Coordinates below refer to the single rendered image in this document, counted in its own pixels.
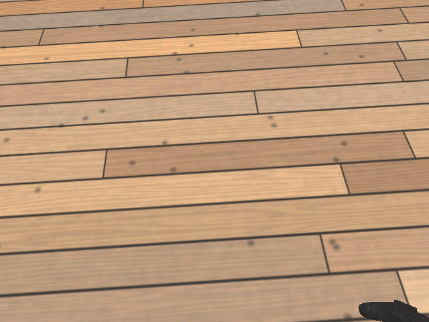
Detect robot right hand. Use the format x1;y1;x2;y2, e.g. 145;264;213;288
359;300;429;322

